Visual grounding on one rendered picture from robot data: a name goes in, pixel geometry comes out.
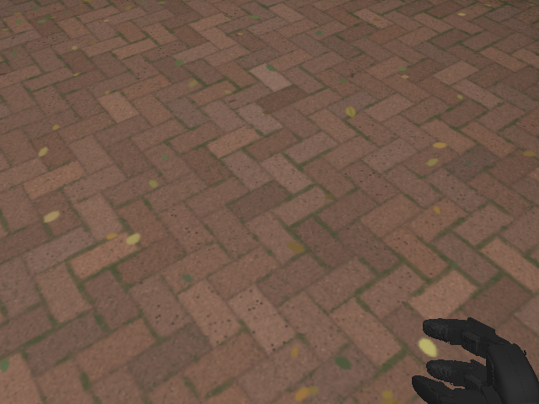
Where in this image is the right robot hand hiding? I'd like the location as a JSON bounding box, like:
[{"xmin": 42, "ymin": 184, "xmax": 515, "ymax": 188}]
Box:
[{"xmin": 412, "ymin": 317, "xmax": 539, "ymax": 404}]

